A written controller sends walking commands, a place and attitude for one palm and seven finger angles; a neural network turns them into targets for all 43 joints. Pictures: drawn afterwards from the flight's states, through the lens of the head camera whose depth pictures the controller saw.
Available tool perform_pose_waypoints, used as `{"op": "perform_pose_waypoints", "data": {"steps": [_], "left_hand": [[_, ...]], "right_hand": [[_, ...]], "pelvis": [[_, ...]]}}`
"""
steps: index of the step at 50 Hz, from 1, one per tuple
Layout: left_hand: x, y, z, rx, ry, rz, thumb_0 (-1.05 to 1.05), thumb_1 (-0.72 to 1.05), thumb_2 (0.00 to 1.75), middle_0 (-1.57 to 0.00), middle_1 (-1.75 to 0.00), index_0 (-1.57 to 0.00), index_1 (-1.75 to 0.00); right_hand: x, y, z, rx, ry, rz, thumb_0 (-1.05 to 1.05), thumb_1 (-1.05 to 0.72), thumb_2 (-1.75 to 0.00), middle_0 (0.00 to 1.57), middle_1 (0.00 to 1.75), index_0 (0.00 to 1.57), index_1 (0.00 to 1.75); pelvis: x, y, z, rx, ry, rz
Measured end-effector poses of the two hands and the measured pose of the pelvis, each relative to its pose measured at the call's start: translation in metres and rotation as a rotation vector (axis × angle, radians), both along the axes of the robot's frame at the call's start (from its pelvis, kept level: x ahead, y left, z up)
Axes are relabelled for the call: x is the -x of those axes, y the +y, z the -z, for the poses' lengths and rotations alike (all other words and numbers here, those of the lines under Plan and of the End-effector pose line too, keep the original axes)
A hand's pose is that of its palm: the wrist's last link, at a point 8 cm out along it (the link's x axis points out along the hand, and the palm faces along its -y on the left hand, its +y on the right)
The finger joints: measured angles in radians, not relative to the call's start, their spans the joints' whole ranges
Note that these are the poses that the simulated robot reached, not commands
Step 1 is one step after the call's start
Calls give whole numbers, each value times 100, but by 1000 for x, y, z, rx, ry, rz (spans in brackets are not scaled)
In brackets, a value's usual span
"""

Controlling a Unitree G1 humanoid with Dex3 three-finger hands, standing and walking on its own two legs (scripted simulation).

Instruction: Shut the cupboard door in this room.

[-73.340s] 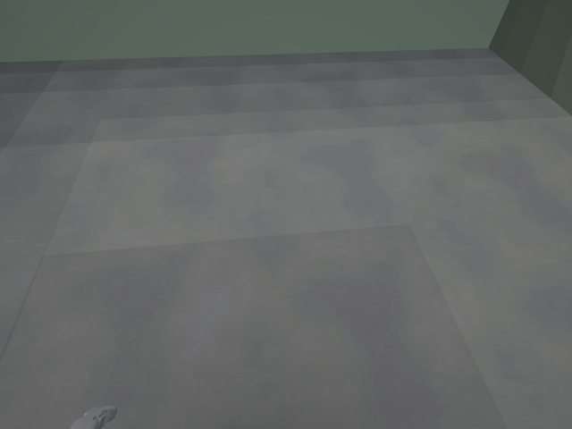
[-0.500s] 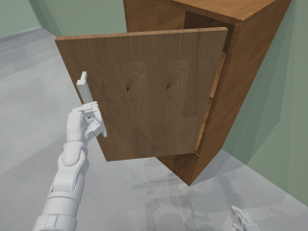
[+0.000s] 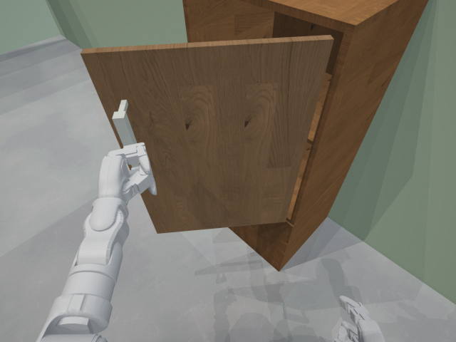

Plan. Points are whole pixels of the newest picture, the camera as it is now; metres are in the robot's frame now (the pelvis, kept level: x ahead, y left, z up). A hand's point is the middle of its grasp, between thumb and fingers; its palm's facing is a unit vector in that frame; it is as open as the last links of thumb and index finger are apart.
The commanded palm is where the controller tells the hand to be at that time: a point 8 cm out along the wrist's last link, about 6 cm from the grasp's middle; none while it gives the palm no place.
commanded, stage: push the door shut along its arc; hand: left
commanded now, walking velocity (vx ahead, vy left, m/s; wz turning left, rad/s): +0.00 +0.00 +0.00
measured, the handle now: (133, 140) +0.47 +0.21 +0.10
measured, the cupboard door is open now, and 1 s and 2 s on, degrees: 50 36 22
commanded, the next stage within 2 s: pull the fist back off the door in 1.70 s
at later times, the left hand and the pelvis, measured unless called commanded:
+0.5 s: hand (153, 147) +0.44 +0.17 +0.11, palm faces -0.03 -1.00 -0.03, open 3.1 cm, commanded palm +0.43 +0.21 +0.11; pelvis +0.00 +0.01 -0.01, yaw +0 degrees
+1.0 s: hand (175, 124) +0.51 +0.13 +0.11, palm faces -0.18 -0.98 -0.01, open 3.1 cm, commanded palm +0.50 +0.19 +0.11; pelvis +0.00 +0.03 -0.02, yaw -1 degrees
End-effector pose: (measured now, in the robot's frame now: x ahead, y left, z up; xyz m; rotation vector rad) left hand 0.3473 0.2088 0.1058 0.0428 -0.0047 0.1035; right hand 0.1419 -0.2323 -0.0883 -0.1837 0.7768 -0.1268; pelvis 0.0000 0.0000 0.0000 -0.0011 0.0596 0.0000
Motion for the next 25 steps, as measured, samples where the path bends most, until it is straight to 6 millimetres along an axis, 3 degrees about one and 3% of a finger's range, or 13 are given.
{"op": "perform_pose_waypoints", "data": {"steps": [11, 25], "left_hand": [[-49, 6, -7, 9, 3, 62, 1, 90, 90, -132, -150, -130, -150], [-77, 12, -5, 10, 5, 137, 1, 90, 90, -132, -150, -130, -150]], "right_hand": [[34, -10, 15, 17, 121, 59, 1, -91, -90, 20, 30, 20, 30], [74, -11, 23, 31, 237, 109, 1, -91, -90, 20, 30, 20, 30]], "pelvis": [[-3, 3, 2, 2, 50, 5], [-4, 14, 6, 12, 85, 5]]}}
